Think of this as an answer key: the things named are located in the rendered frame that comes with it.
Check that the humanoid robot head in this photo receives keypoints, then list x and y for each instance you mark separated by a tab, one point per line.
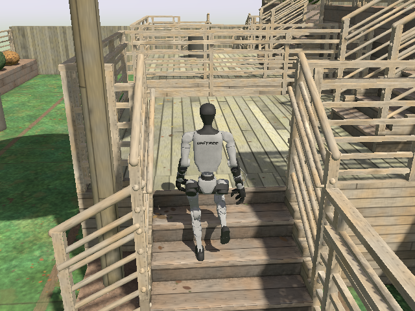
207	114

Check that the left robot hand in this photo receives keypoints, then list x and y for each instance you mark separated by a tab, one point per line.
178	184

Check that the robot right forearm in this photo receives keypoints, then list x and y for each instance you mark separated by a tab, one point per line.
236	171

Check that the robot left upper arm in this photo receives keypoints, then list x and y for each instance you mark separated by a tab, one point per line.
187	137

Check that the robot right upper arm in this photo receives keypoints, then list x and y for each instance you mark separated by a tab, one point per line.
230	147

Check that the robot left forearm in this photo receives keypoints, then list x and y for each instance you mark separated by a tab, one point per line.
181	172

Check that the left robot thigh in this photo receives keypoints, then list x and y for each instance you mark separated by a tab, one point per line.
191	190

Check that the right robot hand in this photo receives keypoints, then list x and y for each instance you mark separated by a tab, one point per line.
241	195

